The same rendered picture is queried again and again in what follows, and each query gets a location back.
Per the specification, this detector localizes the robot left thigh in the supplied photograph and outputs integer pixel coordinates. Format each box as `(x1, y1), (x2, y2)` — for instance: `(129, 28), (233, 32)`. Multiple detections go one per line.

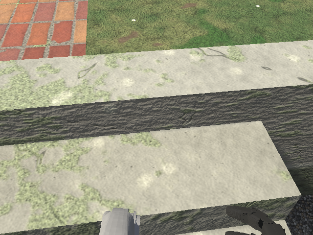
(99, 208), (141, 235)

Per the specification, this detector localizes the robot right hand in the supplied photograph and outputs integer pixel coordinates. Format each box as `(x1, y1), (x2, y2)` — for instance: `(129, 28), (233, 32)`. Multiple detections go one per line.
(225, 206), (287, 235)

